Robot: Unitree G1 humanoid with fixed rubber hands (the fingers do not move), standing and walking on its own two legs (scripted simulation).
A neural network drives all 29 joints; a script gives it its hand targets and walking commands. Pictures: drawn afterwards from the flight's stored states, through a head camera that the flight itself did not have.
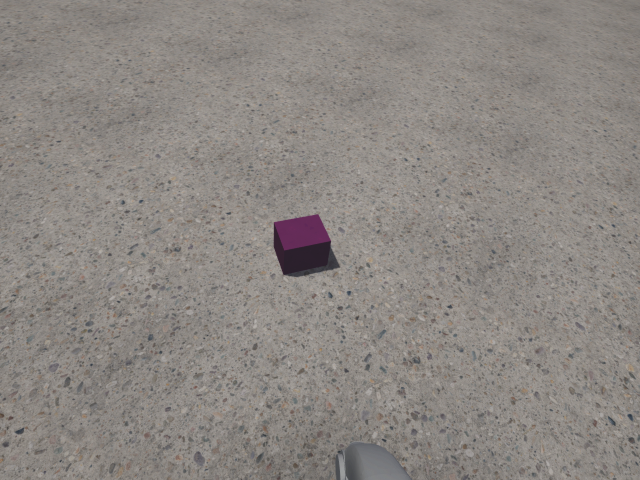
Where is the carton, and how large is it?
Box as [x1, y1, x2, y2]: [274, 214, 330, 274]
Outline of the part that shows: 317,214 274,222 274,248 283,274 326,264 330,240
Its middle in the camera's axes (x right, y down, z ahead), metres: -0.08 +0.02 +1.52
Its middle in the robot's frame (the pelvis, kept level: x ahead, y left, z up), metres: +1.05 -0.03 -0.67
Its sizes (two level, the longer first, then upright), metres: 0.182 0.148 0.147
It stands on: the floor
